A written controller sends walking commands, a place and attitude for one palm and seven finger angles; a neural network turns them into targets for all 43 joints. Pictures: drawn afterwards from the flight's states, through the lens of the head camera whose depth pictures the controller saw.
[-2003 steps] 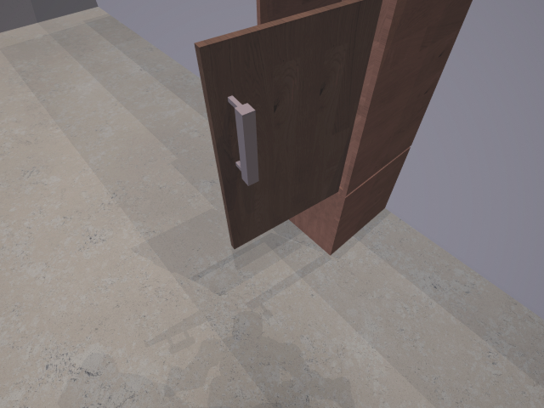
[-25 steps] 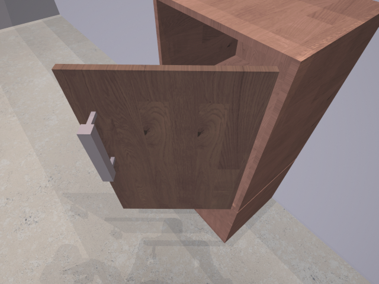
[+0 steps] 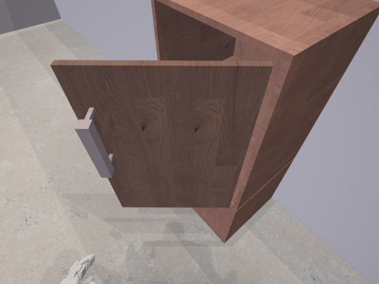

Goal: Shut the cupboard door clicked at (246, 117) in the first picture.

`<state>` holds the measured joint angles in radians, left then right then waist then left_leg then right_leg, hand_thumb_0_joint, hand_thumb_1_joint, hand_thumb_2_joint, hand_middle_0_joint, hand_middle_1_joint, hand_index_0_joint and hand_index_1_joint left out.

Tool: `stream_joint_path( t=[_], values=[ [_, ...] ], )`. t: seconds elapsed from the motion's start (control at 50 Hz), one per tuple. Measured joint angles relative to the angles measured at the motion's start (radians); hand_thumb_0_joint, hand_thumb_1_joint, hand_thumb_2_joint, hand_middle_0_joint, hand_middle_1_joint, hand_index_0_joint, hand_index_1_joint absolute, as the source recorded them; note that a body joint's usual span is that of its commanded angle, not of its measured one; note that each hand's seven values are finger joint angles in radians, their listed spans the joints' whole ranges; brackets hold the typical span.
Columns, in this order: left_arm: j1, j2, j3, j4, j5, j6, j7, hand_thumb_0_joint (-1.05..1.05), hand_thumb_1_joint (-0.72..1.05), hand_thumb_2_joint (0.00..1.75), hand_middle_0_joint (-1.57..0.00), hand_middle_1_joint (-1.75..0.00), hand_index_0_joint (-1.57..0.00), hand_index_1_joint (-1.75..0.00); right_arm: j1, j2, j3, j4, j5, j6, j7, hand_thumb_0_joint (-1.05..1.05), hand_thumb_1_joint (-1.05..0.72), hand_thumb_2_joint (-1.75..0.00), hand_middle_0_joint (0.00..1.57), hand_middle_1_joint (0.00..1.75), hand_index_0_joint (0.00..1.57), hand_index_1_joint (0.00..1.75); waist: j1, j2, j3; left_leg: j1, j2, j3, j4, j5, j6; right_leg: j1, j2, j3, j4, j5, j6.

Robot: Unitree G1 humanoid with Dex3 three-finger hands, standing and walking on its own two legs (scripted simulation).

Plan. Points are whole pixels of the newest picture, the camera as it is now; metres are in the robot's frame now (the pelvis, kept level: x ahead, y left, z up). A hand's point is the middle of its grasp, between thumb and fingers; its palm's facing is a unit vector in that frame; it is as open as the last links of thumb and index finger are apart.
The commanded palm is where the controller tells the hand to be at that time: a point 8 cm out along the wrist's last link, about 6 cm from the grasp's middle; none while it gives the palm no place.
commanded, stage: raise the hand and make a fist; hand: left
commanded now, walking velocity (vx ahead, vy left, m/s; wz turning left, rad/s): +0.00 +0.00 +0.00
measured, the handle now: (99, 144) +0.40 +0.23 +0.06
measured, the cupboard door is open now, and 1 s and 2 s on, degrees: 50 50 50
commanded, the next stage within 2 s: bring the fist close to the handle in 1.80 s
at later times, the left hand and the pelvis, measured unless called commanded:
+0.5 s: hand (104, 282) +0.13 +0.17 -0.01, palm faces +0.04 -1.00 -0.05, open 5.2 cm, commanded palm +0.11 +0.22 -0.01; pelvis -0.07 -0.02 -0.09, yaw +3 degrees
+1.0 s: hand (90, 255) +0.17 +0.19 +0.03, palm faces +0.04 -1.00 -0.04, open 3.2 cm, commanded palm +0.14 +0.24 +0.04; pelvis -0.04 +0.01 -0.05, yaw +2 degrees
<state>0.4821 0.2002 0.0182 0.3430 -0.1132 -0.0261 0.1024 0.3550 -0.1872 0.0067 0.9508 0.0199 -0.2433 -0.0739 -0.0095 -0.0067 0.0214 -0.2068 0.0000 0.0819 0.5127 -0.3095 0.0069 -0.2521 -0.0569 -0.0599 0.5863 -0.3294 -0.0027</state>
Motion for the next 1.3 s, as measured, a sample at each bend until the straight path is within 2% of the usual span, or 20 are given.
stream_joint_path(
  t=[0.04, 0.08, 0.12, 0.16, 0.18, 0.2, 0.22, 0.26, 0.32, 0.38, 0.42, 0.48, 0.56, 0.62, 0.66, 0.72, 0.78, 0.84, 1.04, 1.3],
  values=[
    [-0.048, -0.009, 0.02, -0.111, -0.014, -0.089, -0.009, 0.02, 0.94, 0.9, -0.22, -0.33, -0.22, -0.33, -0.009, -0.03, -0.022, -0.066, -0.011, -0.05, 0.017, 0.02, -0.93, -0.9, 0.2, 0.3, 0.2, 0.3, -0.024, 0.022, -0.034, -0.083, -0.003, -0.022, 0.077, -0.019, 0.002, -0.058, -0.008, -0.02, 0.043, -0.024, 0.007],
    [-0.12, -0.024, 0.059, -0.144, -0.037, -0.217, -0.062, 0.02, 0.93, 0.9, -0.24, -0.35, -0.24, -0.35, -0.048, -0.051, -0.04, -0.127, -0.022, -0.07, 0.038, 0.01, -0.92, -0.9, 0.2, 0.3, 0.2, 0.3, -0.033, 0.027, -0.071, -0.189, 0.002, -0.027, 0.163, -0.041, -0.001, -0.161, -0.008, -0.022, 0.126, -0.041, 0.002],
    [-0.17, -0.037, 0.093, -0.15, -0.077, -0.364, -0.155, 0.01, 0.93, 0.9, -0.26, -0.37, -0.26, -0.38, -0.093, -0.057, -0.057, -0.189, -0.03, -0.078, 0.06, 0.01, -0.92, -0.9, 0.2, 0.3, 0.2, 0.3, -0.03, 0.006, -0.108, -0.301, 0.01, -0.018, 0.258, -0.069, -0.006, -0.283, -0.007, -0.009, 0.23, -0.067, -0.008],
    [-0.191, -0.048, 0.114, -0.146, -0.115, -0.5, -0.276, 0.01, 0.93, 0.9, -0.29, -0.4, -0.29, -0.41, -0.134, -0.06, -0.07, -0.254, -0.03, -0.076, 0.078, 0.01, -0.92, -0.9, 0.2, 0.3, 0.2, 0.3, -0.022, -0.021, -0.132, -0.405, 0.019, -0.015, 0.361, -0.101, -0.012, -0.393, -0.003, 0.001, 0.336, -0.099, -0.017],
    [-0.189, -0.049, 0.121, -0.147, -0.125, -0.54, -0.327, 0.01, 0.92, 0.9, -0.3, -0.42, -0.31, -0.42, -0.151, -0.063, -0.076, -0.289, -0.028, -0.069, 0.084, 0.01, -0.92, -0.9, 0.2, 0.3, 0.2, 0.3, -0.017, -0.034, -0.138, -0.448, 0.021, -0.015, 0.409, -0.119, -0.014, -0.437, -0.001, 0.005, 0.38, -0.09, -0.021],
    [-0.179, -0.049, 0.123, -0.152, -0.133, -0.555, -0.365, 0.01, 0.92, 0.9, -0.32, -0.44, -0.32, -0.44, -0.166, -0.067, -0.081, -0.323, -0.024, -0.059, 0.087, 0.01, -0.91, -0.9, 0.2, 0.3, 0.2, 0.3, -0.011, -0.042, -0.14, -0.485, 0.024, -0.018, 0.455, -0.135, -0.017, -0.474, 0.0, 0.006, 0.426, -0.108, -0.025],
    [-0.161, -0.047, 0.121, -0.16, -0.139, -0.548, -0.391, 0.01, 0.92, 0.9, -0.34, -0.46, -0.34, -0.46, -0.179, -0.073, -0.085, -0.355, -0.018, -0.048, 0.087, 0.01, -0.91, -0.9, 0.2, 0.3, 0.2, 0.3, -0.004, -0.044, -0.14, -0.516, 0.027, -0.022, 0.495, -0.146, -0.02, -0.502, 0.001, 0.003, 0.464, -0.132, -0.029],
    [-0.114, -0.039, 0.112, -0.186, -0.145, -0.5, -0.404, 0.01, 0.91, 0.9, -0.37, -0.49, -0.38, -0.5, -0.196, -0.084, -0.087, -0.413, -0.008, -0.028, 0.078, 0.01, -0.91, -0.9, 0.2, 0.3, 0.2, 0.3, 0.012, -0.042, -0.137, -0.564, 0.032, -0.034, 0.556, -0.165, -0.026, -0.544, 0.003, -0.006, 0.52, -0.163, -0.034],
    [-0.041, -0.016, 0.109, -0.254, -0.137, -0.444, -0.359, 0.01, 0.91, 0.9, -0.43, -0.55, -0.43, -0.55, -0.206, -0.088, -0.078, -0.469, -0.006, -0.02, 0.058, 0.01, -0.91, -0.9, 0.19, 0.3, 0.2, 0.3, 0.036, -0.028, -0.132, -0.618, 0.037, -0.06, 0.62, -0.182, -0.024, -0.58, 0.005, -0.03, 0.565, -0.177, -0.039],
    [-0.015, 0.007, 0.115, -0.336, -0.141, -0.455, -0.317, 0.02, 0.91, 0.9, -0.48, -0.61, -0.49, -0.61, -0.203, -0.077, -0.052, -0.478, -0.008, -0.032, 0.038, 0.01, -0.91, -0.9, 0.19, 0.3, 0.2, 0.3, 0.055, -0.01, -0.126, -0.656, 0.041, -0.092, 0.66, -0.189, -0.027, -0.596, 0.012, -0.058, 0.581, -0.182, -0.047],
    [-0.035, 0.018, 0.114, -0.379, -0.151, -0.469, -0.318, 0.02, 0.9, 0.9, -0.52, -0.65, -0.52, -0.65, -0.197, -0.066, -0.027, -0.465, -0.008, -0.041, 0.03, 0.01, -0.91, -0.9, 0.19, 0.3, 0.2, 0.3, 0.061, 0.003, -0.121, -0.674, 0.041, -0.112, 0.675, -0.189, -0.028, -0.601, 0.017, -0.074, 0.582, -0.179, -0.049],
    [-0.094, 0.03, 0.103, -0.409, -0.158, -0.438, -0.35, 0.02, 0.91, 0.9, -0.57, -0.71, -0.58, -0.71, -0.182, -0.044, 0.012, -0.438, -0.004, -0.039, 0.022, 0.01, -0.91, -0.9, 0.2, 0.3, 0.2, 0.3, 0.059, 0.022, -0.117, -0.684, 0.042, -0.127, 0.678, -0.184, -0.029, -0.599, 0.022, -0.086, 0.571, -0.171, -0.049],
    [-0.141, 0.039, 0.088, -0.413, -0.157, -0.304, -0.375, 0.01, 0.9, 0.9, -0.64, -0.79, -0.65, -0.79, -0.14, -0.009, 0.039, -0.417, 0.005, -0.012, 0.017, 0.01, -0.91, -0.9, 0.2, 0.3, 0.21, 0.3, 0.037, 0.04, -0.112, -0.65, 0.042, -0.116, 0.636, -0.171, -0.026, -0.568, 0.025, -0.075, 0.526, -0.151, -0.04],
    [-0.124, 0.037, 0.097, -0.425, -0.158, -0.233, -0.347, 0.02, 0.9, 0.9, -0.7, -0.85, -0.71, -0.85, -0.097, 0.005, 0.041, -0.414, 0.003, 0.004, 0.015, 0.01, -0.91, -0.9, 0.2, 0.3, 0.21, 0.3, 0.016, 0.045, -0.113, -0.606, 0.042, -0.096, 0.587, -0.16, -0.018, -0.533, 0.027, -0.056, 0.481, -0.135, -0.031],
    [-0.103, 0.032, 0.11, -0.435, -0.159, -0.228, -0.319, 0.02, 0.9, 0.9, -0.74, -0.89, -0.74, -0.89, -0.069, 0.004, 0.036, -0.412, 0.0, 0.008, 0.015, 0.01, -0.9, -0.9, 0.2, 0.3, 0.21, 0.3, 0.007, 0.044, -0.114, -0.579, 0.041, -0.084, 0.558, -0.155, -0.013, -0.512, 0.027, -0.045, 0.455, -0.128, -0.026],
    [-0.074, 0.029, 0.128, -0.453, -0.159, -0.259, -0.29, 0.02, 0.9, 0.9, -0.79, -0.95, -0.8, -0.95, -0.04, -0.013, 0.024, -0.408, -0.006, 0.006, 0.019, 0.01, -0.9, -0.9, 0.2, 0.3, 0.21, 0.3, 0.001, 0.04, -0.117, -0.552, 0.037, -0.073, 0.532, -0.153, -0.007, -0.489, 0.024, -0.035, 0.431, -0.123, -0.018],
    [-0.058, 0.028, 0.132, -0.465, -0.161, -0.294, -0.29, 0.02, 0.9, 0.9, -0.85, -1.01, -0.85, -1.01, -0.032, -0.041, 0.011, -0.405, -0.008, 0.003, 0.021, 0.01, -0.9, -0.9, 0.2, 0.3, 0.21, 0.3, 0.002, 0.039, -0.113, -0.538, 0.032, -0.069, 0.522, -0.156, 0.0, -0.474, 0.019, -0.032, 0.42, -0.125, -0.012],
    [-0.047, 0.03, 0.121, -0.477, -0.162, -0.301, -0.304, 0.02, 0.91, 0.9, -0.9, -1.07, -0.9, -1.07, -0.04, -0.064, 0.0, -0.407, -0.006, 0.002, 0.021, 0.01, -0.91, -0.9, 0.2, 0.3, 0.21, 0.3, 0.005, 0.038, -0.11, -0.527, 0.027, -0.067, 0.517, -0.16, 0.006, -0.461, 0.015, -0.029, 0.412, -0.127, -0.006],
    [-0.056, 0.037, 0.108, -0.528, -0.157, -0.258, -0.295, 0.02, 0.9, 0.9, -1.08, -1.27, -1.09, -1.27, -0.099, -0.063, 0.009, -0.457, 0.002, 0.014, 0.021, 0.01, -0.91, -0.9, 0.2, 0.3, 0.2, 0.3, 0.024, 0.032, -0.106, -0.458, 0.021, -0.067, 0.472, -0.159, 0.012, -0.387, 0.012, -0.03, 0.36, -0.121, 0.003],
    [-0.121, 0.056, 0.142, -0.519, -0.177, -0.167, -0.337, 0.02, 0.9, 0.9, -1.27, -1.47, -1.27, -1.47, -0.107, -0.038, 0.058, -0.454, 0.011, 0.028, 0.026, 0.01, -0.91, -0.9, 0.2, 0.3, 0.21, 0.3, 0.044, 0.046, -0.096, -0.356, 0.02, -0.074, 0.385, -0.131, 0.007, -0.283, 0.016, -0.039, 0.273, -0.096, 0.0]
  ],
)
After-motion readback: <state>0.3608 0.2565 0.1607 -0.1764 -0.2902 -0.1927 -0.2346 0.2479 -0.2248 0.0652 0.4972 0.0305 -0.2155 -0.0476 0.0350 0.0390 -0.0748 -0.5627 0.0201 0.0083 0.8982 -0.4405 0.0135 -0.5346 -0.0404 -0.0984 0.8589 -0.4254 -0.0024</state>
